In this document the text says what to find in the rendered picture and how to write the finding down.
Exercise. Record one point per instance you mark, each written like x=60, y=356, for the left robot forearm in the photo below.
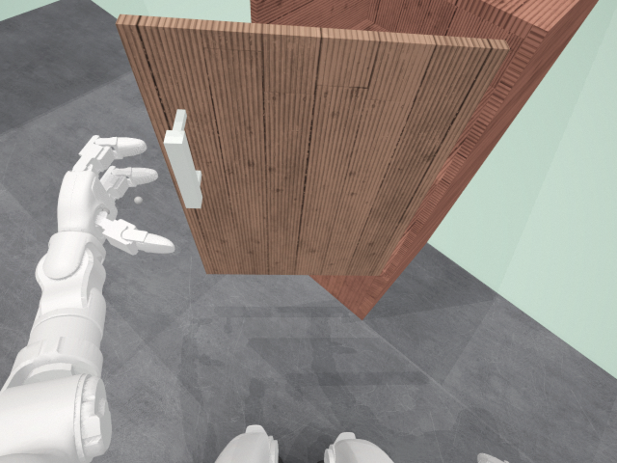
x=68, y=328

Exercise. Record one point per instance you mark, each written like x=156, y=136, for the cupboard door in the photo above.
x=316, y=146

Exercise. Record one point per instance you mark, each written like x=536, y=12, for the robot thigh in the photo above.
x=251, y=447
x=355, y=451

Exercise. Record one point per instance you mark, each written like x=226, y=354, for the robot left hand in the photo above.
x=83, y=196

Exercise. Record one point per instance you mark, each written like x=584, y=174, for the robot right thigh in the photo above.
x=355, y=451

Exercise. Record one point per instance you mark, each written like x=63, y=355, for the handle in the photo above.
x=177, y=148

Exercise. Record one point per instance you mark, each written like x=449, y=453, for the left robot upper arm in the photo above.
x=63, y=420

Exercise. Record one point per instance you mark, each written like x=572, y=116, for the robot left thigh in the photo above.
x=251, y=447

